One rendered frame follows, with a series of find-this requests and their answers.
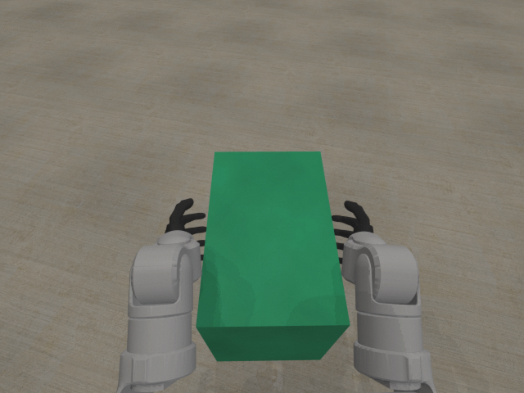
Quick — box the robot left hand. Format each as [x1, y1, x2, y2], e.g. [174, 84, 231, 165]
[165, 198, 206, 260]

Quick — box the robot right forearm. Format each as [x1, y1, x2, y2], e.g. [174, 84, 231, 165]
[341, 232, 436, 393]

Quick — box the carton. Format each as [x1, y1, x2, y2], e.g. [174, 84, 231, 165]
[196, 151, 350, 361]

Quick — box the robot right hand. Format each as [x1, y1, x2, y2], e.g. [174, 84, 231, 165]
[332, 201, 373, 264]

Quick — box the robot left forearm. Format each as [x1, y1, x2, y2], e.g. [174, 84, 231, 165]
[116, 230, 202, 393]

